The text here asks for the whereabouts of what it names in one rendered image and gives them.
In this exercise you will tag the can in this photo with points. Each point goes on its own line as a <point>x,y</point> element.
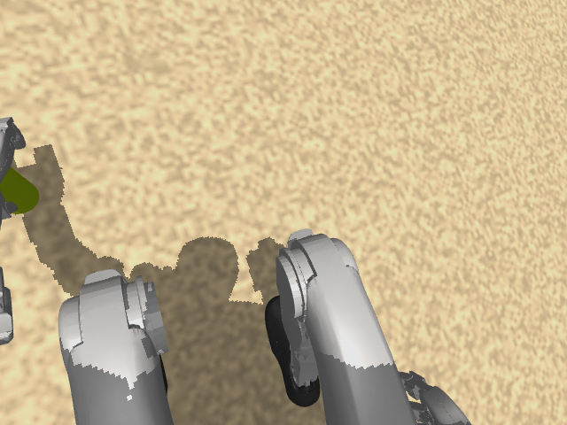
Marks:
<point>15,188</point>

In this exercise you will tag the right robot hand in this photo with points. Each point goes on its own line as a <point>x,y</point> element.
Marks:
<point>437,407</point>

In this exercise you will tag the right robot foot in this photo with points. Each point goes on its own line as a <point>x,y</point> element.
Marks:
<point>280,346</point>

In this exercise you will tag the left robot hand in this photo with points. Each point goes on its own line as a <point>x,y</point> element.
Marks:
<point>10,140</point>

